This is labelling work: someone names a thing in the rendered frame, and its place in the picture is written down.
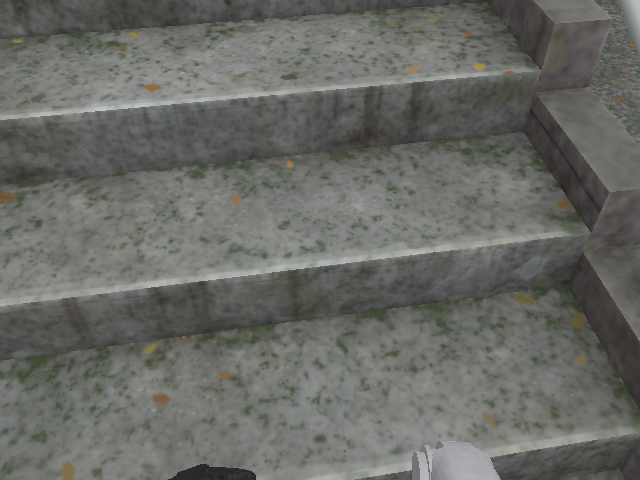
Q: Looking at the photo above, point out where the right robot thigh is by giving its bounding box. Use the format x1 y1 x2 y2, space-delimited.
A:
412 441 501 480

